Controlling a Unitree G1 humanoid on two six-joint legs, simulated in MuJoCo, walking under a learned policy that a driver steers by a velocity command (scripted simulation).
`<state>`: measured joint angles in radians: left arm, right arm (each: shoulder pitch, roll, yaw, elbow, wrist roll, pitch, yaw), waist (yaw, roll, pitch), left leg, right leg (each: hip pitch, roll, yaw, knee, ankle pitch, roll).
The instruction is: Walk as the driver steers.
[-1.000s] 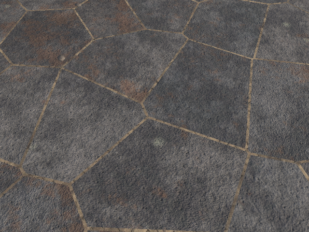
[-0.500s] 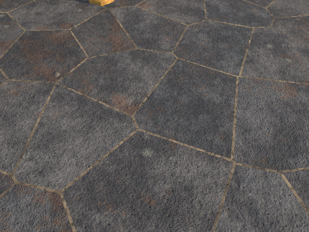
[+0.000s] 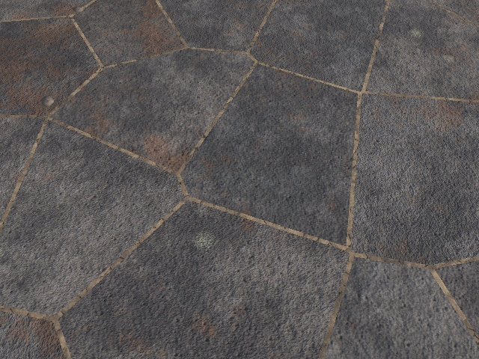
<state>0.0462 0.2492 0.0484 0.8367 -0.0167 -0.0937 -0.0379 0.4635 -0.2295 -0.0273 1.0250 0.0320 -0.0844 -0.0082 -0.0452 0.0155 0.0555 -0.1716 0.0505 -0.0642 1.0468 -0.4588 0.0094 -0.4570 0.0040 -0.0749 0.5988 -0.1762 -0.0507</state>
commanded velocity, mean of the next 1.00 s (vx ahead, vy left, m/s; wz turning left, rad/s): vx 0.29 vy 0.00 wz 0.00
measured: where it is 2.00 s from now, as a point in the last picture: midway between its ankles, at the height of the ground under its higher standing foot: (233, 213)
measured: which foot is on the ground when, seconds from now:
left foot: up 0.00-0.44, down 0.46-1.00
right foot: down 0.00-0.46, up 0.48-0.82, down 0.84-1.00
